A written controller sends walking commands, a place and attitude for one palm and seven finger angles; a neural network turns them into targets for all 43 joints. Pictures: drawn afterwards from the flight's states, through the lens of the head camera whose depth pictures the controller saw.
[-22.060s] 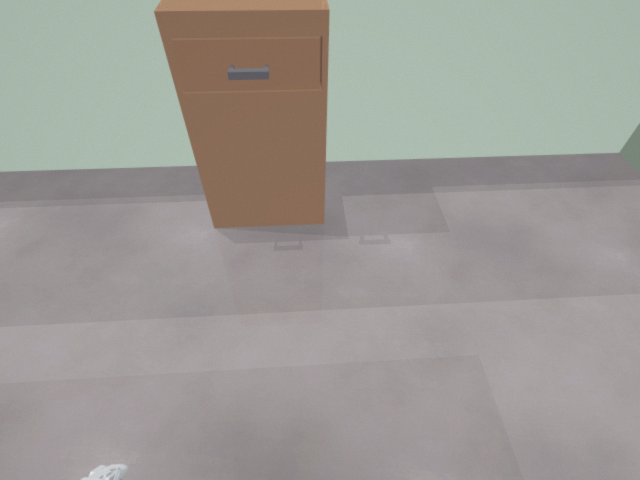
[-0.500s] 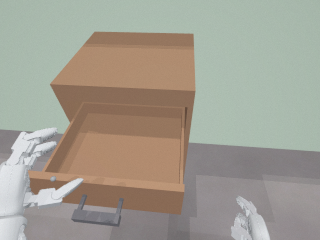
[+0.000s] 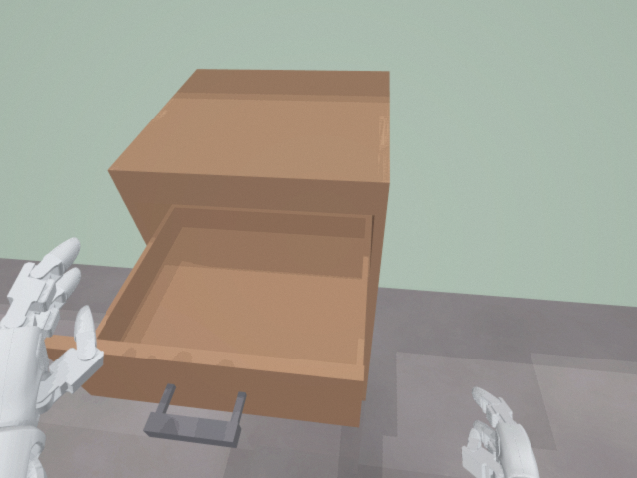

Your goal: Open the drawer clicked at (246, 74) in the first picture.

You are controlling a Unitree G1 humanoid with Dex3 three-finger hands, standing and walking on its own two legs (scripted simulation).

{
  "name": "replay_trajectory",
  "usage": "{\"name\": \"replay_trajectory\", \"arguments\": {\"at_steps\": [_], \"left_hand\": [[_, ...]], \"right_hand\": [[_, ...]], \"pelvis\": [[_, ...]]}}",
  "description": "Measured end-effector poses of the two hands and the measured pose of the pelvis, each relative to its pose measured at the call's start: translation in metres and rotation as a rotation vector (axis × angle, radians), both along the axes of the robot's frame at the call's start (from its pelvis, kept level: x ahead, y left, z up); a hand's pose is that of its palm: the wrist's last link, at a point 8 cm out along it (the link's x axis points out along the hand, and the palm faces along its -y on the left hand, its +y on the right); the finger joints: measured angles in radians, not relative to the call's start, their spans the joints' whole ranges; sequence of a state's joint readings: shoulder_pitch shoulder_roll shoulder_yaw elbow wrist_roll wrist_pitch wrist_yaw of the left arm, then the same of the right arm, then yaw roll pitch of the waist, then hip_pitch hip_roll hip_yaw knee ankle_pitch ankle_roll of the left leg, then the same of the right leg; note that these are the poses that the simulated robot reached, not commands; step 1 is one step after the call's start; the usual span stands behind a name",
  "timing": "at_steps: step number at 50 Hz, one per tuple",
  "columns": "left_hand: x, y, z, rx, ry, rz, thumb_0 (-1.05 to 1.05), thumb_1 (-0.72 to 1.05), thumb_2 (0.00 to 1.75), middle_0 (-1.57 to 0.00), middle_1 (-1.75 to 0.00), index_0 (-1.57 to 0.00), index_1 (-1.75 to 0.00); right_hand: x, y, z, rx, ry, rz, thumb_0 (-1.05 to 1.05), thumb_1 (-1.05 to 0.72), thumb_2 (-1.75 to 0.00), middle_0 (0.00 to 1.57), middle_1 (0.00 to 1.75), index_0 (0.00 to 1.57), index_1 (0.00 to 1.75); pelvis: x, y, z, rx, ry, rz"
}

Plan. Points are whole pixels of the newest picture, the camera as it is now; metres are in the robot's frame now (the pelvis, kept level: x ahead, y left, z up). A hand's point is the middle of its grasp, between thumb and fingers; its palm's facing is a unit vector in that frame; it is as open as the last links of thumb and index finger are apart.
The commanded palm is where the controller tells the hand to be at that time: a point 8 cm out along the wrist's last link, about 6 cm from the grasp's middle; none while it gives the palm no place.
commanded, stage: step back with the hand held close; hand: left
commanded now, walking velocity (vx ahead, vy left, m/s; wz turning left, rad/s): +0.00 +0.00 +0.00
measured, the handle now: (199, 412) +0.21 +0.20 -0.06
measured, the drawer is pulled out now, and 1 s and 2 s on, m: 0.30 0.30 0.30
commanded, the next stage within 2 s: stop stepping back and stand still in 1.86 s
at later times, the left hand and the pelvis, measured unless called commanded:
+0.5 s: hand (84, 371) +0.17 +0.24 +0.15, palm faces +0.26 -0.81 -0.53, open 7.4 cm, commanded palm +0.10 +0.29 +0.17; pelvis -0.03 +0.01 +0.00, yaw +0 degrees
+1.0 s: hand (23, 429) +0.11 +0.26 +0.16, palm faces +0.38 -0.80 -0.46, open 7.4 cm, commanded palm +0.04 +0.30 +0.17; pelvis -0.09 +0.02 -0.02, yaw +0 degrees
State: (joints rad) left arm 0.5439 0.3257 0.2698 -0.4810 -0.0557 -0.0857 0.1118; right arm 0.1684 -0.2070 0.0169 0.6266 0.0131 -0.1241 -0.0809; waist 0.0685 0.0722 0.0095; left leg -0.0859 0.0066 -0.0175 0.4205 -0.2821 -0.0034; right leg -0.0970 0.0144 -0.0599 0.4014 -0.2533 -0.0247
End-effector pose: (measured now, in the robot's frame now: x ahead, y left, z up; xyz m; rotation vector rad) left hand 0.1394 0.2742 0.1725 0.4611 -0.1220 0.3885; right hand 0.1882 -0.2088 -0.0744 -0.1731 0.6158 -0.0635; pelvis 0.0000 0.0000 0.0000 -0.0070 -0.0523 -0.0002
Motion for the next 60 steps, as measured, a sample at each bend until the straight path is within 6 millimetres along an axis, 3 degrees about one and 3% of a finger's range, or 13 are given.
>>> {"name": "replay_trajectory", "arguments": {"at_steps": [12,20,31,43,60], "left_hand": [[0.002,0.003,0.015,0.085,-0.043,-0.023,0.01,0.88,0.9,-0.21,-0.3,-0.21,-0.31],[0.002,0.0,0.0,0.105,0.059,-0.116,0.01,0.89,0.9,-0.21,-0.3,-0.21,-0.31],[-0.026,0.017,0.001,0.125,0.011,-0.105,0.01,0.89,0.9,-0.21,-0.3,-0.22,-0.31],[-0.063,0.021,0.001,0.099,-0.082,-0.078,0.01,0.89,0.9,-0.21,-0.3,-0.21,-0.31],[-0.067,0.023,0.002,0.142,-0.119,-0.131,0.01,0.89,0.9,-0.21,-0.3,-0.21,-0.31]], "right_hand": [[-0.017,-0.012,-0.005,-0.011,0.055,-0.03,0.01,-0.9,-0.9,0.2,0.3,0.2,0.3],[-0.04,-0.026,-0.009,-0.048,0.12,-0.124,0.01,-0.9,-0.9,0.2,0.3,0.2,0.3],[-0.059,-0.012,-0.002,-0.07,0.101,-0.118,0.01,-0.9,-0.9,0.2,0.3,0.2,0.3],[-0.08,0.006,0.0,-0.069,0.054,-0.054,0.01,-0.9,-0.9,0.2,0.3,0.2,0.3],[-0.119,-0.007,-0.01,-0.109,0.109,-0.104,0.01,-0.9,-0.9,0.2,0.3,0.2,0.3]], "pelvis": [[-0.012,-0.001,-0.001,-0.007,0.044,0.003],[-0.023,0.009,-0.002,0.002,0.089,-0.008],[-0.047,0.016,-0.007,0.002,0.096,0.0],[-0.075,0.018,-0.013,-0.012,0.09,0.008],[-0.093,0.024,-0.019,-0.018,0.103,0.005]]}}
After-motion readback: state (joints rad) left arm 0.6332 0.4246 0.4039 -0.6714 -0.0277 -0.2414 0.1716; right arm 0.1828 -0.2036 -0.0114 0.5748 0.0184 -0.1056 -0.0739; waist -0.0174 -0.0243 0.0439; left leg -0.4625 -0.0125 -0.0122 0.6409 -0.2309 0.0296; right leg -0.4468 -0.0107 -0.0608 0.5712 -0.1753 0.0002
